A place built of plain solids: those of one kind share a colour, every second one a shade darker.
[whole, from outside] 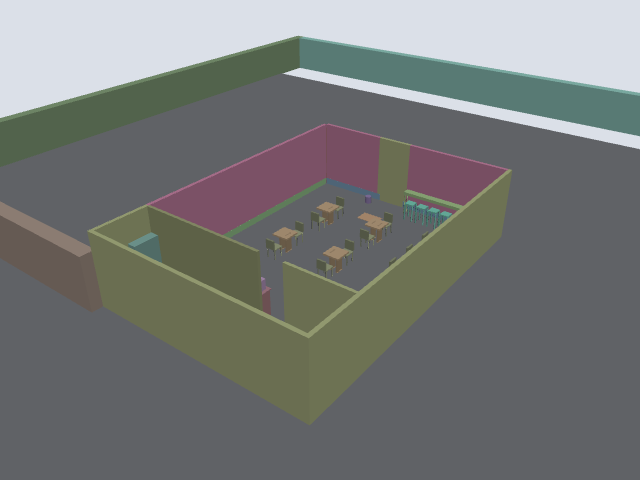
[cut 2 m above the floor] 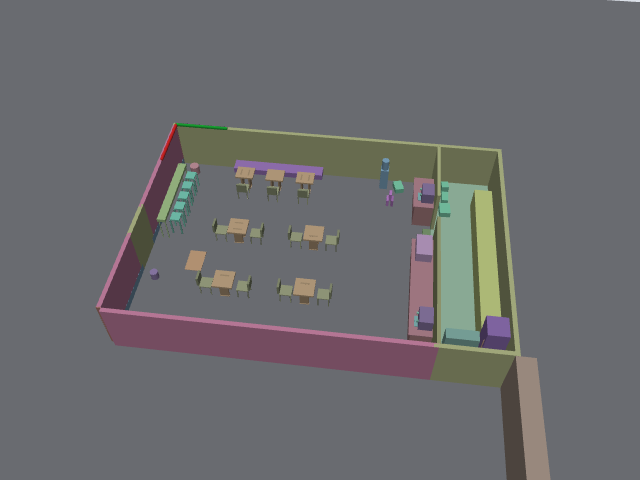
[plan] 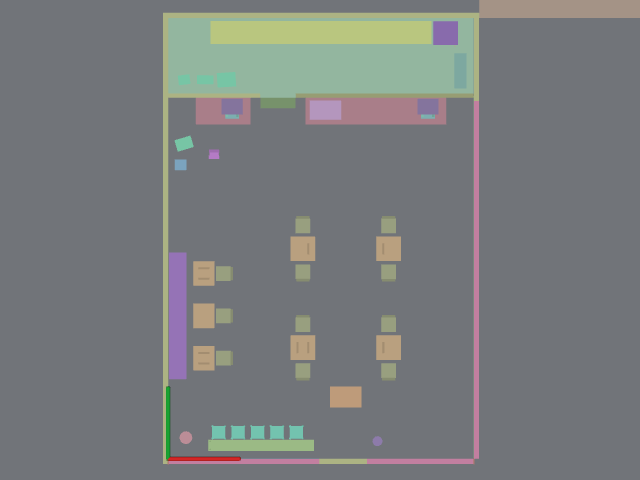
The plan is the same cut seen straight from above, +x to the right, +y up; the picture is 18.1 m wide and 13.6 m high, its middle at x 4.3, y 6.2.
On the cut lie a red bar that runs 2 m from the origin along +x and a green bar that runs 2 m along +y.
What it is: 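A corner cafe of the 2010s to 2020s; 8.7 x 12.5 m, ceiling 3.0 m, a street door 0.95 x 2.1 m in the glazed front; tables 0.75 m, chairs 0.45 m, bar tops 1.06 m, a counter 1.0 m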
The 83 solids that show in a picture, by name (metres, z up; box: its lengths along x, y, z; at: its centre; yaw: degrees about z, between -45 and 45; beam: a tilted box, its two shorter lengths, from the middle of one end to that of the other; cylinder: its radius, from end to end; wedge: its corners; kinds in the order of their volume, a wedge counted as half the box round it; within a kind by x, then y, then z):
{
 "street_hedge_1": {"box": [38.66, 0.6, 2.25], "at": [4.33, -16.3, 1.07]},
 "street_hedge_side_1": {"box": [0.6, 29.09, 2.25], "at": [23.36, -2.06, 1.07]},
 "street_hedge_back_1": {"box": [14.85, 0.6, 2.25], "at": [16.23, 12.79, 1.07]},
 "wall_1": {"box": [0.15, 12.79, 3.01], "at": [-0.07, 6.25, 1.46]},
 "wall_2": {"box": [2.61, 0.12, 3.01], "at": [1.3, 10.29, 1.46]},
 "wall_3": {"box": [8.96, 0.15, 3.01], "at": [4.33, 12.56, 1.46]},
 "wall_4": {"box": [1.5, 0.15, 3.01], "at": [5.03, -0.07, 1.46]},
 "wall_5": {"box": [5.05, 0.12, 3.01], "at": [6.13, 10.29, 1.46]},
 "wall_6": {"box": [0.15, 2.5, 3.01], "at": [8.73, 11.39, 1.46]},
 "window_wall_1": {"box": [4.43, 0.15, 3.01], "at": [2.21, -0.07, 1.46]},
 "window_wall_2": {"box": [3.03, 0.15, 3.01], "at": [7.14, -0.07, 1.46]},
 "window_wall_3": {"box": [0.15, 10.29, 3.01], "at": [8.73, 5.14, 1.46]},
 "zone_back_1": {"box": [8.66, 2.26, 0.22], "at": [4.33, 11.36, 0.06]},
 "counter_1": {"box": [1.51, 0.7, 1.05], "at": [1.55, 9.88, 0.47]},
 "counter_2": {"box": [3.95, 0.7, 1.05], "at": [5.88, 9.88, 0.47]},
 "back_worktop_1": {"box": [6.26, 0.65, 0.95], "at": [4.33, 12.08, 0.59]},
 "back_fridge_1": {"box": [0.7, 0.68, 1.9], "at": [7.86, 12.06, 1.07]},
 "shelf_1": {"box": [0.35, 1.0, 1.95], "at": [8.28, 10.99, 1.09]},
 "bench_upholstered_1": {"box": [0.5, 3.6, 0.25], "at": [0.27, 4.05, 0.33]},
 "meeting_table_1": {"box": [0.6, 0.7, 0.07], "at": [1.01, 2.85, 0.71]},
 "meeting_table_2": {"box": [0.6, 0.7, 0.07], "at": [1.01, 4.05, 0.71]},
 "meeting_table_3": {"box": [0.6, 0.7, 0.07], "at": [1.01, 5.25, 0.71]},
 "meeting_table_4": {"box": [0.06, 0.32, 0.8], "at": [3.67, 3.15, 0.35]},
 "meeting_table_5": {"box": [0.06, 0.32, 0.8], "at": [3.67, 5.95, 0.35]},
 "meeting_table_6": {"box": [0.7, 0.7, 0.07], "at": [3.81, 3.15, 0.71]},
 "meeting_table_7": {"box": [0.7, 0.7, 0.07], "at": [3.81, 5.95, 0.71]},
 "meeting_table_8": {"box": [0.06, 0.32, 0.8], "at": [3.96, 3.15, 0.35]},
 "meeting_table_9": {"box": [0.06, 0.32, 0.8], "at": [3.96, 5.95, 0.35]},
 "meeting_table_10": {"box": [0.06, 0.32, 0.8], "at": [6.09, 3.15, 0.35]},
 "meeting_table_11": {"box": [0.06, 0.32, 0.8], "at": [6.09, 5.95, 0.35]},
 "meeting_table_12": {"box": [0.7, 0.7, 0.07], "at": [6.25, 3.15, 0.71]},
 "meeting_table_13": {"box": [0.7, 0.7, 0.07], "at": [6.25, 5.95, 0.71]},
 "meeting_table_14": {"box": [0.06, 0.32, 0.8], "at": [6.39, 3.15, 0.35]},
 "meeting_table_15": {"box": [0.06, 0.32, 0.8], "at": [6.39, 5.95, 0.35]},
 "coffee_machine_1": {"box": [0.6, 0.45, 0.45], "at": [1.81, 9.98, 1.26]},
 "coffee_machine_2": {"box": [0.6, 0.45, 0.45], "at": [7.36, 9.98, 1.26]},
 "side_chair_1": {"box": [0.42, 0.42, 0.04], "at": [1.56, 2.85, 0.43]},
 "side_chair_2": {"box": [0.42, 0.42, 0.04], "at": [1.56, 4.05, 0.43]},
 "side_chair_3": {"box": [0.42, 0.42, 0.04], "at": [1.56, 5.25, 0.43]},
 "side_chair_4": {"box": [0.08, 0.38, 0.38], "at": [1.8, 2.85, 0.65]},
 "side_chair_5": {"box": [0.08, 0.38, 0.38], "at": [1.8, 4.05, 0.65]},
 "side_chair_6": {"box": [0.08, 0.38, 0.38], "at": [1.8, 5.25, 0.65]},
 "side_chair_7": {"box": [0.38, 0.08, 0.38], "at": [3.81, 2.26, 0.65]},
 "side_chair_8": {"box": [0.42, 0.42, 0.04], "at": [3.81, 2.5, 0.43]},
 "side_chair_9": {"box": [0.42, 0.42, 0.04], "at": [3.81, 3.8, 0.43]},
 "side_chair_10": {"box": [0.38, 0.08, 0.38], "at": [3.81, 4.04, 0.65]},
 "side_chair_11": {"box": [0.38, 0.08, 0.38], "at": [3.81, 5.06, 0.65]},
 "side_chair_12": {"box": [0.42, 0.42, 0.04], "at": [3.81, 5.3, 0.43]},
 "side_chair_13": {"box": [0.42, 0.42, 0.04], "at": [3.81, 6.6, 0.43]},
 "side_chair_14": {"box": [0.38, 0.08, 0.38], "at": [3.81, 6.84, 0.65]},
 "side_chair_15": {"box": [0.38, 0.08, 0.38], "at": [6.25, 2.26, 0.65]},
 "side_chair_16": {"box": [0.42, 0.42, 0.04], "at": [6.25, 2.5, 0.43]},
 "side_chair_17": {"box": [0.42, 0.42, 0.04], "at": [6.25, 3.8, 0.43]},
 "side_chair_18": {"box": [0.38, 0.08, 0.38], "at": [6.25, 4.04, 0.65]},
 "side_chair_19": {"box": [0.38, 0.08, 0.38], "at": [6.25, 5.06, 0.65]},
 "side_chair_20": {"box": [0.42, 0.42, 0.04], "at": [6.25, 5.3, 0.43]},
 "side_chair_21": {"box": [0.42, 0.42, 0.04], "at": [6.25, 6.6, 0.43]},
 "side_chair_22": {"box": [0.38, 0.08, 0.38], "at": [6.25, 6.84, 0.65]},
 "display_1": {"box": [0.89, 0.55, 0.4], "at": [4.46, 9.88, 1.24]},
 "stallriser_side_1": {"box": [0.05, 10.29, 0.35], "at": [8.68, 5.14, 0.12]},
 "box_cardboard_1": {"box": [0.48, 0.34, 0.28], "at": [0.45, 8.93, 0.09], "yaw": 16.8},
 "box_cardboard_2": {"box": [0.33, 0.28, 0.37], "at": [0.45, 10.74, 0.3], "yaw": 7.1},
 "box_cardboard_3": {"box": [0.47, 0.25, 0.33], "at": [1.05, 10.74, 0.28], "yaw": -0.5},
 "box_cardboard_4": {"box": [0.53, 0.41, 0.28], "at": [1.65, 10.74, 0.26], "yaw": 3.6},
 "counter_top_1": {"box": [1.55, 0.78, 0.04], "at": [1.55, 9.86, 1.02]},
 "counter_top_2": {"box": [3.99, 0.78, 0.04], "at": [5.88, 9.86, 1.02]},
 "stallriser_1": {"box": [4.43, 0.05, 0.35], "at": [2.21, -0.02, 0.12]},
 "stallriser_2": {"box": [3.03, 0.05, 0.35], "at": [7.14, -0.02, 0.12]},
 "water_cooler_1": {"box": [0.33, 0.31, 1.03], "at": [0.35, 8.33, 0.47]},
 "water_cooler_2": {"cylinder": 0.14, "from": [0.35, 8.33, 0.98], "to": [0.35, 8.33, 1.4]},
 "console_table_1": {"box": [3.0, 0.32, 0.13], "at": [2.63, 0.38, 0.99]},
 "back_step_1": {"box": [1.0, 0.3, 0.22], "at": [3.11, 10.08, 0.06]},
 "bar_stool_1": {"box": [0.38, 0.36, 0.06], "at": [1.43, 0.75, 0.73]},
 "bar_stool_2": {"box": [0.38, 0.36, 0.06], "at": [1.98, 0.75, 0.73]},
 "bar_stool_3": {"box": [0.38, 0.36, 0.06], "at": [2.53, 0.75, 0.73]},
 "bar_stool_4": {"box": [0.38, 0.36, 0.06], "at": [3.08, 0.75, 0.73]},
 "bar_stool_5": {"box": [0.38, 0.36, 0.06], "at": [3.63, 0.75, 0.73]},
 "plant_pot_1": {"cylinder": 0.18, "from": [0.5, 0.6, 0.0], "to": [0.5, 0.6, 0.38]},
 "door_mat_1": {"box": [0.9, 0.6, 0.07], "at": [5.03, 1.75, -0.02]},
 "front_corner_1": {"box": [0.04, 0.17, 2.86], "at": [8.66, -0.07, 1.38]},
 "bin_waste_1": {"cylinder": 0.14, "from": [5.93, 0.5, 0.0], "to": [5.93, 0.5, 0.31]},
 "coffee_machine_drip_1": {"box": [0.4, 0.12, 0.03], "at": [1.81, 9.7, 1.05]},
 "coffee_machine_drip_2": {"box": [0.4, 0.12, 0.03], "at": [7.36, 9.7, 1.05]}
}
